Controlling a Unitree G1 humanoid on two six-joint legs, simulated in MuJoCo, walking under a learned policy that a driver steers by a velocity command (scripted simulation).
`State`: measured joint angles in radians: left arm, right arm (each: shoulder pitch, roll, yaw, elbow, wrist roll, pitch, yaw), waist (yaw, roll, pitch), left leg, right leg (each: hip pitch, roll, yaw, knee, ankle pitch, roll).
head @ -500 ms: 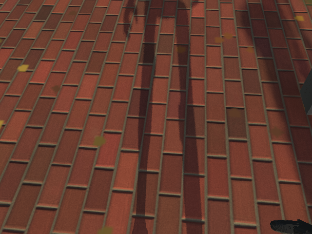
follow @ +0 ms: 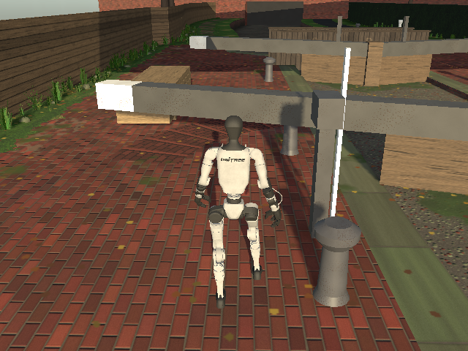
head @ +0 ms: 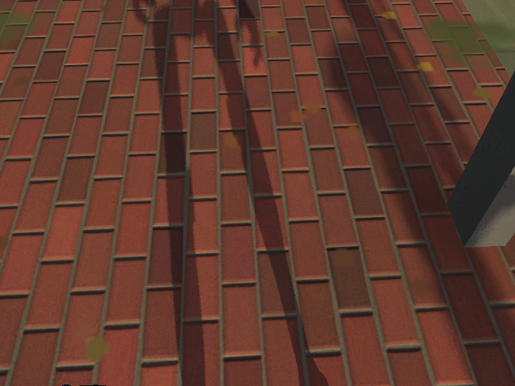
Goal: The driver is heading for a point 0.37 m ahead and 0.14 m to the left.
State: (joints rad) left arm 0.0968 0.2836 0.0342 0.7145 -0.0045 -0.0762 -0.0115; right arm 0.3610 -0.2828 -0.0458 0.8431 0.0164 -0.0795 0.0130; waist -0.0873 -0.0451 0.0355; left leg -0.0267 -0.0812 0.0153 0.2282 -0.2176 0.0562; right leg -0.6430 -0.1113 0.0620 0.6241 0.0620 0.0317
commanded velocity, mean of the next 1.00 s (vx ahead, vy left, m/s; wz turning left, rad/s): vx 0.30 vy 0.00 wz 0.27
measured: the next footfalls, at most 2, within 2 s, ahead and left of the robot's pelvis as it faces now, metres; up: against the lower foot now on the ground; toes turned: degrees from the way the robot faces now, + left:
right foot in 0.12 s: +0.26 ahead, -0.15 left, +0.00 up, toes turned +4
left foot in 0.60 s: +0.45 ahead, +0.15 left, +0.00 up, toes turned +17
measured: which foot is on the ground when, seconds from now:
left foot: down 0.00-0.14, up 0.16-0.58, down 0.60-1.00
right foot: up 0.00-0.10, down 0.12-0.60, up 0.62-0.94, down 0.96-1.00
